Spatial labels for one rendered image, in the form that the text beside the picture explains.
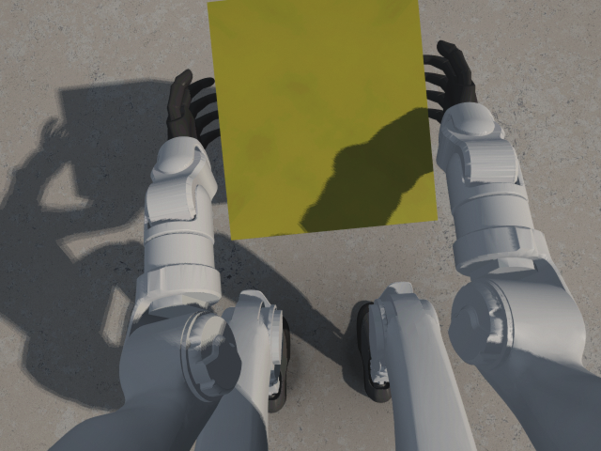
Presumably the left robot upper arm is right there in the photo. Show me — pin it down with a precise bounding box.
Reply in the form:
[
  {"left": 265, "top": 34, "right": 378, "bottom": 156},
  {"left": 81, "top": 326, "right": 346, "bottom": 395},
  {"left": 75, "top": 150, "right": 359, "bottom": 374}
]
[{"left": 47, "top": 311, "right": 242, "bottom": 451}]

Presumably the robot left foot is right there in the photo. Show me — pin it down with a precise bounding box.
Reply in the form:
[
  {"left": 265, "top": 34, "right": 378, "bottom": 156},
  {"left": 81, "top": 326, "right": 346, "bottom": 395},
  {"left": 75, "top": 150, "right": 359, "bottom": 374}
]
[{"left": 268, "top": 317, "right": 290, "bottom": 413}]

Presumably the right robot hand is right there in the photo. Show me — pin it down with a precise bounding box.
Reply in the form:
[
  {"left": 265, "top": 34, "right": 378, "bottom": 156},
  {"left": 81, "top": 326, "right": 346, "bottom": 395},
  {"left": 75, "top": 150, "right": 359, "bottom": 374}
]
[{"left": 423, "top": 40, "right": 478, "bottom": 124}]

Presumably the robot right foot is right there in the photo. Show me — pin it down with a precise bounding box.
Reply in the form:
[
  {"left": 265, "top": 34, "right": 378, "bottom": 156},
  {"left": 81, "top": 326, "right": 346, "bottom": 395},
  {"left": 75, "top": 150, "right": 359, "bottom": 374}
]
[{"left": 357, "top": 303, "right": 392, "bottom": 403}]

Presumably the left robot forearm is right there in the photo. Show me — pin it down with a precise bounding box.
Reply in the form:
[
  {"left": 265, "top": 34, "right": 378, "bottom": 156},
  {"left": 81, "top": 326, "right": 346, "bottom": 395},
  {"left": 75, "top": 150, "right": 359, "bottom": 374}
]
[{"left": 119, "top": 136, "right": 222, "bottom": 391}]

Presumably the carton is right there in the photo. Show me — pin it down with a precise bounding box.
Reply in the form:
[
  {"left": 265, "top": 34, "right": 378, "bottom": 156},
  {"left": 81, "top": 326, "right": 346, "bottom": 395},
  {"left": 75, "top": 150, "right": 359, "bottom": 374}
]
[{"left": 207, "top": 0, "right": 438, "bottom": 241}]

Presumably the left robot hand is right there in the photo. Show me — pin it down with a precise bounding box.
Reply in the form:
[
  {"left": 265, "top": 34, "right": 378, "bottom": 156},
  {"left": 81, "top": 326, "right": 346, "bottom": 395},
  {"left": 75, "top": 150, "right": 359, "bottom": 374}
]
[{"left": 166, "top": 69, "right": 221, "bottom": 149}]

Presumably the robot foot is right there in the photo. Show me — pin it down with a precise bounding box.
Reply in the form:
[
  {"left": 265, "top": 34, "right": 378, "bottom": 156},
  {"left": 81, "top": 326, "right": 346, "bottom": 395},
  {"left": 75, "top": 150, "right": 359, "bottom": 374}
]
[
  {"left": 268, "top": 317, "right": 290, "bottom": 413},
  {"left": 357, "top": 303, "right": 392, "bottom": 403}
]

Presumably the right robot upper arm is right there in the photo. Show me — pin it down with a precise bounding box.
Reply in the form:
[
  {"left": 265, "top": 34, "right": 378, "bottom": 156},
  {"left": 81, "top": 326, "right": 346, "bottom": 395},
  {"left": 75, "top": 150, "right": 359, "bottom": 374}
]
[{"left": 448, "top": 278, "right": 601, "bottom": 451}]

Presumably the right robot forearm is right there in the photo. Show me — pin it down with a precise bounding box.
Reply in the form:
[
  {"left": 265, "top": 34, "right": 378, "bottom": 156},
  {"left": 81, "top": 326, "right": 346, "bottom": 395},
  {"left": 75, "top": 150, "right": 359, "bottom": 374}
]
[{"left": 436, "top": 102, "right": 586, "bottom": 347}]

